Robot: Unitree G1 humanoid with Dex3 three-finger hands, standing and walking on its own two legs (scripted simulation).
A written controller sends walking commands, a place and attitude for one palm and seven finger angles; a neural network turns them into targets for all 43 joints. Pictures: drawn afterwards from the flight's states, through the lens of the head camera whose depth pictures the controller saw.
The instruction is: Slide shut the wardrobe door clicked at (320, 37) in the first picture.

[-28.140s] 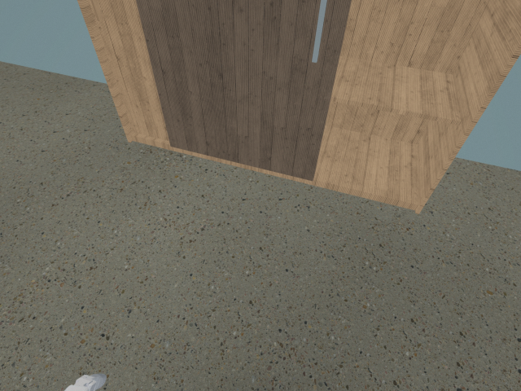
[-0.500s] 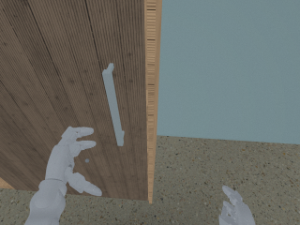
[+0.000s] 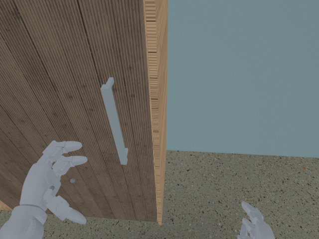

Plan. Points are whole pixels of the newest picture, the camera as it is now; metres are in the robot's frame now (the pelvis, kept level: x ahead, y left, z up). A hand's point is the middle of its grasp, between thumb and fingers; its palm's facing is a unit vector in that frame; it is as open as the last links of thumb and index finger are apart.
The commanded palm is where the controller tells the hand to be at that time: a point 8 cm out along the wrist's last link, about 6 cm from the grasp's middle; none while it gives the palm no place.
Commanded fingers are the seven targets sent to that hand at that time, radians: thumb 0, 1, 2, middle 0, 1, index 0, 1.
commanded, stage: draw the hand back to the body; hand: left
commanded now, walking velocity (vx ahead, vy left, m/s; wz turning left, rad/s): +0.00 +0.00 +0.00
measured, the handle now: (118, 126) +0.39 +0.15 +0.10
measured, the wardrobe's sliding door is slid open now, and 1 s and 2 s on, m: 0.00 0.00 0.00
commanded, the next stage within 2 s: step back with the hand held close in 1.24 s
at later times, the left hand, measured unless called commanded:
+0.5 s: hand (42, 180) +0.19 +0.25 +0.13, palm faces +0.35 -0.88 -0.33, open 12.4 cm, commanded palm +0.15 +0.29 +0.16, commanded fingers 0.00 0.28 0.60 -0.22 -0.66 -0.22 -0.66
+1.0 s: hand (20, 170) +0.19 +0.28 +0.17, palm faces +0.44 -0.83 -0.36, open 7.8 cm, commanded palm +0.14 +0.31 +0.19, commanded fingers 0.00 0.90 0.90 -0.20 -0.30 -0.20 -0.30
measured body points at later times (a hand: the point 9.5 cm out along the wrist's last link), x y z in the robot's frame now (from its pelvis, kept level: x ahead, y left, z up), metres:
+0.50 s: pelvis +0.00 +0.01 +0.01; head -0.02 +0.00 +0.46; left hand +0.17 +0.30 +0.15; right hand +0.19 -0.20 -0.07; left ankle +0.01 +0.11 -0.73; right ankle -0.03 -0.10 -0.73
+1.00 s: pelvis +0.00 +0.02 +0.02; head -0.03 +0.00 +0.46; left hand +0.16 +0.32 +0.19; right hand +0.19 -0.21 -0.06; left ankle +0.01 +0.11 -0.73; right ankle -0.03 -0.10 -0.73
